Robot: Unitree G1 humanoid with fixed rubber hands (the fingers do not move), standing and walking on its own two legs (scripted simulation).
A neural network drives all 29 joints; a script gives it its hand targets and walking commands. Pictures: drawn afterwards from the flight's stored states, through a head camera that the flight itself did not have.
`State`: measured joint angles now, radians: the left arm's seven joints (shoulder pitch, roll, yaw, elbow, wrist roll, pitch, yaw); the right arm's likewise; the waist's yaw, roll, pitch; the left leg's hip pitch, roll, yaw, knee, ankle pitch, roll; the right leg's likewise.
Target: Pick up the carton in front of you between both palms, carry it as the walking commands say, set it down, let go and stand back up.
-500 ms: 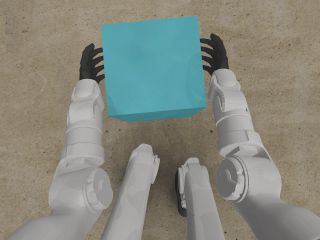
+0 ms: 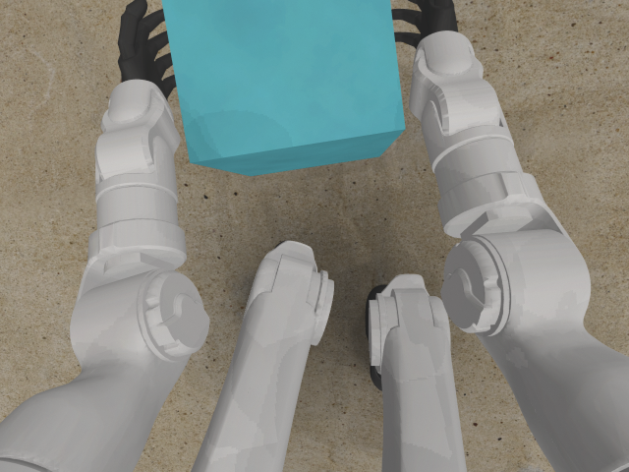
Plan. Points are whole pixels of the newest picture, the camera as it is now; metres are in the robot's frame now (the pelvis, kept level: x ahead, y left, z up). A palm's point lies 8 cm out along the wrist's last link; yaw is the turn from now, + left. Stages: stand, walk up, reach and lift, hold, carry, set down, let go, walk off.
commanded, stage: set down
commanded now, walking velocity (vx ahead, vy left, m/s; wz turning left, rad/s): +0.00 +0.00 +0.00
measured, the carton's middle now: (295, 79) +0.51 +0.15 -0.23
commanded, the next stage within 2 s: none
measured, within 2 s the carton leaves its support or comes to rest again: rests again in 1.34 s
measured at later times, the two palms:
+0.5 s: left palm (171, 92) +0.46 +0.29 -0.20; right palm (419, 39) +0.57 +0.01 -0.20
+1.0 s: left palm (186, 99) +0.46 +0.28 -0.23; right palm (425, 49) +0.57 +0.00 -0.22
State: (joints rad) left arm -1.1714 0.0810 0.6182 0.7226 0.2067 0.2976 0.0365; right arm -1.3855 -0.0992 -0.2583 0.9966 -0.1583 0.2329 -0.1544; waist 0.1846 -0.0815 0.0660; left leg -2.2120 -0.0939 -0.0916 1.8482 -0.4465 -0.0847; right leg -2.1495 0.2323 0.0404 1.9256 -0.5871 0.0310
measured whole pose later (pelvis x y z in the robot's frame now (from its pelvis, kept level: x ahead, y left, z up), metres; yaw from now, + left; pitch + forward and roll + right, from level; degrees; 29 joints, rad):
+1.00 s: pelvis +0.00 -0.01 -0.06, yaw +1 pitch +39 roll +4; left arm -1.33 0.15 0.61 0.92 0.18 0.22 -0.03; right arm -1.63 -0.26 -0.07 1.29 -0.04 0.18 -0.12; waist 0.22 -0.10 0.32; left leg -2.27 0.01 -0.01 2.07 -0.50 -0.06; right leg -2.24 0.20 0.01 2.18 -0.62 -0.01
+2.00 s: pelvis -0.01 +0.01 -0.01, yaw +3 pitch +40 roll +0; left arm -1.26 0.24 0.36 0.86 -0.13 0.21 0.13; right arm -1.54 -0.41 -0.04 1.12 0.07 0.26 -0.05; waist 0.23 -0.06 0.19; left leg -2.16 -0.01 0.02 1.91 -0.44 0.02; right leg -2.07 0.07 -0.01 2.01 -0.63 -0.01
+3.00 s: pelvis +0.05 +0.03 +0.25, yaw +1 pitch +36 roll -1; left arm -0.56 0.21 0.30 0.63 0.07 0.11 -0.13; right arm -0.71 -0.09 -0.23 0.67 -0.15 0.17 -0.14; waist 0.15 -0.03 -0.05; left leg -1.28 -0.02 0.01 0.85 -0.21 0.04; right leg -1.21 0.08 0.08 0.90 -0.33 0.02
